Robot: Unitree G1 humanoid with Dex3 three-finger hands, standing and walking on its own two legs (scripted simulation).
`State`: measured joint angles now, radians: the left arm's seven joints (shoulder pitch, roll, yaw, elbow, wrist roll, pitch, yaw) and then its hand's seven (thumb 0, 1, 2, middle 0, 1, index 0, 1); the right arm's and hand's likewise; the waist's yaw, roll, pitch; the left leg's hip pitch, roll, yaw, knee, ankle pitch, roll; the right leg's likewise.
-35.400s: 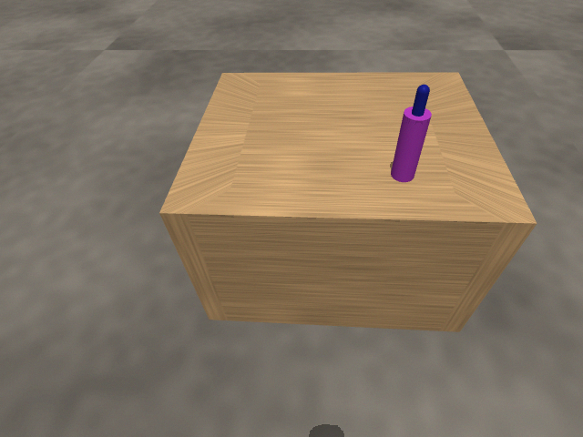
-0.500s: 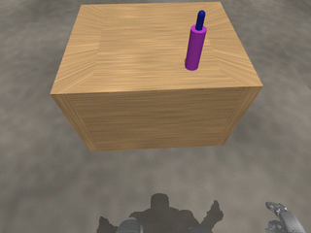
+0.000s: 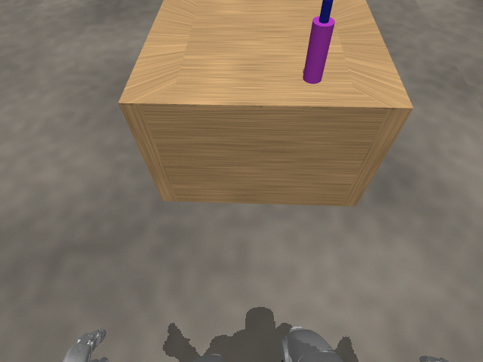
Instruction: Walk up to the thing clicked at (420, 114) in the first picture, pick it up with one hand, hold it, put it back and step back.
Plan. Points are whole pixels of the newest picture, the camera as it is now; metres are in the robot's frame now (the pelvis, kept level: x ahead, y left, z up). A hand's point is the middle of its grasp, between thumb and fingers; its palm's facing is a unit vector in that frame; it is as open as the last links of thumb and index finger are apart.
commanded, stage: step back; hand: right
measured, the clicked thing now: (319, 41) +0.98 -0.22 -0.02
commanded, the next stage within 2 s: stand in 1.40 s
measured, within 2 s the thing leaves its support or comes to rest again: neither
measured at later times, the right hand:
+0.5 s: hand out of the picture -0.08 -0.30 -0.15, palm faces -0.05 +0.93 -0.36, open 7.4 cm
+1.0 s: hand out of the picture -0.04 -0.28 -0.14, palm faces -0.07 +0.92 -0.38, open 7.4 cm
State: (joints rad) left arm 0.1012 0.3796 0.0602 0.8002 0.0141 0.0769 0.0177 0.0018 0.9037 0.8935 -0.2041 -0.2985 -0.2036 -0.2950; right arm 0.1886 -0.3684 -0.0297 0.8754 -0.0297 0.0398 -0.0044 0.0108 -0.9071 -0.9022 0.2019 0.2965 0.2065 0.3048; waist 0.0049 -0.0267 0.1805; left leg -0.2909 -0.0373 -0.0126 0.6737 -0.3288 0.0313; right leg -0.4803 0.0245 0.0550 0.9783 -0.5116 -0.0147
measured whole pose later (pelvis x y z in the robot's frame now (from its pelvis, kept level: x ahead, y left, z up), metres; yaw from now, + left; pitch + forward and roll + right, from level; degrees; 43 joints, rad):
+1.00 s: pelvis -0.12 -0.01 +0.01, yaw +2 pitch -2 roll +0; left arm 0.16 0.35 0.04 1.00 0.03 -0.03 -0.02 0.00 0.90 0.89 -0.21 -0.30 -0.21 -0.30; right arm 0.19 -0.39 -0.05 1.02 -0.03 -0.02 0.01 0.01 -0.91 -0.90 0.20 0.30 0.20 0.30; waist 0.03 0.01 0.07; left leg -0.27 0.01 -0.01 0.57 -0.26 0.00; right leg -0.24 -0.05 -0.06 0.61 -0.33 0.01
